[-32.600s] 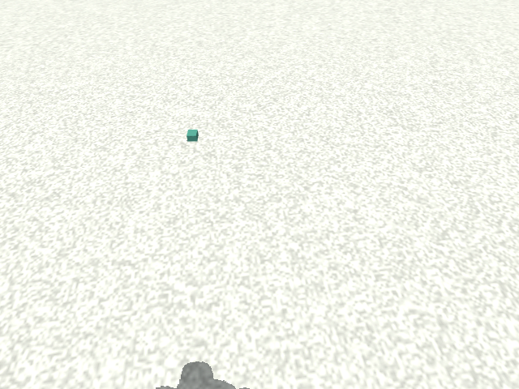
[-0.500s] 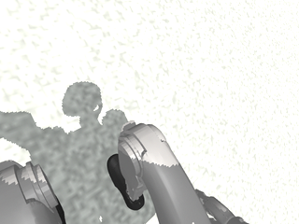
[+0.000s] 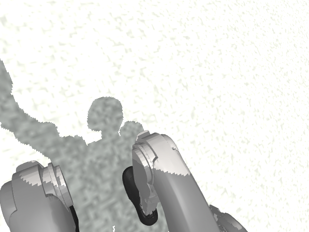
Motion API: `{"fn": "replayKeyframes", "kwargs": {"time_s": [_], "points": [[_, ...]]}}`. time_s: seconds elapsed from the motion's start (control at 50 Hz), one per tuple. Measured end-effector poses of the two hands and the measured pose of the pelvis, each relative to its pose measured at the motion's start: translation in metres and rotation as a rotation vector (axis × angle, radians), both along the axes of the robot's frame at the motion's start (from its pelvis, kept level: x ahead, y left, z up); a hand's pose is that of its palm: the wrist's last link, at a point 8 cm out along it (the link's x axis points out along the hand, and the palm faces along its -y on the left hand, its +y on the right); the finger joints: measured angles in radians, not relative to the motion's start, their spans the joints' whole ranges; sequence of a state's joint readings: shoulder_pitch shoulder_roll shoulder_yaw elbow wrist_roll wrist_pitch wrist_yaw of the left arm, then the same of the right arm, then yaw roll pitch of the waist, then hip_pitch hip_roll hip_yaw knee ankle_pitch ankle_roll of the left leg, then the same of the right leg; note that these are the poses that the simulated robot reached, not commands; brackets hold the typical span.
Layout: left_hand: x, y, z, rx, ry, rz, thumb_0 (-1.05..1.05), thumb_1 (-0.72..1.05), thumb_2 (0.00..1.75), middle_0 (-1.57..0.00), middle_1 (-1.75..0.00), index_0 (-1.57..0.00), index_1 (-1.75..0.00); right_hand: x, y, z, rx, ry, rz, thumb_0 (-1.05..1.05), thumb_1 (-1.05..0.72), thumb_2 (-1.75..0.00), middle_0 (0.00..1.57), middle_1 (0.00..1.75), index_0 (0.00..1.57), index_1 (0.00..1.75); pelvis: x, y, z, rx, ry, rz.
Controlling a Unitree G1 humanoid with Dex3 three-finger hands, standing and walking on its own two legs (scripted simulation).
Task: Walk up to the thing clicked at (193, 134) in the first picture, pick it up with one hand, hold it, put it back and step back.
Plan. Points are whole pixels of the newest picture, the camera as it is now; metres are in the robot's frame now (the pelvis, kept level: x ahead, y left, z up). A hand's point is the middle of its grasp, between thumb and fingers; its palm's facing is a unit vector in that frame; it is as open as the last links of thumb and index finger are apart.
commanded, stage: withdraw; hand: left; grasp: from above
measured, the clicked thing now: out of the picture +0.46 +0.33 -0.29
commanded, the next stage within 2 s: home in 0.48 s
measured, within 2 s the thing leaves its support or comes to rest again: neither
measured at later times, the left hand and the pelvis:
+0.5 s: hand out of the picture +0.44 +0.33 -0.11, palm faces -0.48 -0.11 -0.87, open 13.5 cm; pelvis -0.01 -0.01 +0.04, yaw +7 degrees
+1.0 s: hand out of the picture +0.45 +0.33 -0.10, palm faces -0.28 -0.40 -0.88, open 10.3 cm; pelvis +0.00 +0.00 +0.04, yaw +6 degrees
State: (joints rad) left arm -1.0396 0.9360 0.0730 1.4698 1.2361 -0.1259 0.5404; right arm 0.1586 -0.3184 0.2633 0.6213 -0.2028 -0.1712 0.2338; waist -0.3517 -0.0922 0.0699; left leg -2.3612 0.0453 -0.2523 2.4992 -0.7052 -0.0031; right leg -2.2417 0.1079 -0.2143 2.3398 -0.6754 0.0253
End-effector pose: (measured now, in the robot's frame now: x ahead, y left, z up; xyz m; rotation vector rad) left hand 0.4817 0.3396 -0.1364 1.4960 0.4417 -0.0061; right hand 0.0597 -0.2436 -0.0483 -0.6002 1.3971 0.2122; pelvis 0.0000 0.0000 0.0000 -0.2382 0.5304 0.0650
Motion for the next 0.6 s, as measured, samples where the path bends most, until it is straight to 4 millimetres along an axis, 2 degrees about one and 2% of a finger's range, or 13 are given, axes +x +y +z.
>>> {"fn": "replayKeyframes", "kwargs": {"time_s": [0.1, 0.18, 0.3, 0.42, 0.52, 0.6], "points": [[-0.001, 0.011, 0.048, 0.028, -0.007, 0.078, 0.0, -0.41, 0.91, -0.15, -0.91, -0.16, -0.91, 0.014, -0.001, -0.007, 0.05, -0.048, -0.062, 0.01, -0.9, -0.9, 0.2, 0.3, 0.2, 0.3, 0.002, 0.0, 0.009, 0.018, 0.043, 0.016], [-0.008, 0.013, 0.082, 0.035, 0.064, 0.106, 0.0, -0.43, 0.92, -0.15, -0.91, -0.15, -0.91, 0.027, -0.001, -0.008, 0.085, -0.071, -0.109, 0.01, -0.9, -0.9, 0.2, 0.3, 0.2, 0.3, 0.001, -0.002, 0.024, 0.043, 0.061, 0.037], [-0.021, 0.0, 0.109, -0.003, 0.202, 0.048, 0.0, -0.41, 0.92, -0.17, -0.9, -0.16, -0.9, 0.034, -0.008, 0.001, 0.068, -0.076, -0.135, 0.0, -0.9, -0.9, 0.2, 0.3, 0.2, 0.3, -0.005, -0.005, 0.045, 0.068, 0.062, 0.064], [-0.03, -0.012, 0.105, -0.046, 0.214, -0.016, 0.0, -0.4, 0.91, -0.17, -0.9, -0.17, -0.9, 0.027, -0.023, 0.011, -0.015, -0.065, -0.121, 0.0, -0.9, -0.9, 0.2, 0.3, 0.2, 0.3, -0.011, -0.01, 0.048, 0.078, 0.051, 0.071], [-0.037, -0.012, 0.081, -0.038, 0.221, -0.039, 0.0, -0.39, 0.92, -0.17, -0.9, -0.17, -0.9, 0.013, -0.033, 0.009, -0.074, -0.046, -0.12, 0.0, -0.9, -0.89, 0.2, 0.3, 0.2, 0.3, -0.014, -0.011, 0.038, 0.081, 0.04, 0.069], [-0.038, -0.008, 0.056, -0.036, 0.218, -0.038, 0.0, -0.4, 0.91, -0.16, -0.91, -0.17, -0.9, -0.001, -0.033, 0.001, -0.1, -0.024, -0.117, 0.0, -0.89, -0.89, 0.2, 0.3, 0.2, 0.3, -0.015, -0.01, 0.024, 0.078, 0.026, 0.063]]}}
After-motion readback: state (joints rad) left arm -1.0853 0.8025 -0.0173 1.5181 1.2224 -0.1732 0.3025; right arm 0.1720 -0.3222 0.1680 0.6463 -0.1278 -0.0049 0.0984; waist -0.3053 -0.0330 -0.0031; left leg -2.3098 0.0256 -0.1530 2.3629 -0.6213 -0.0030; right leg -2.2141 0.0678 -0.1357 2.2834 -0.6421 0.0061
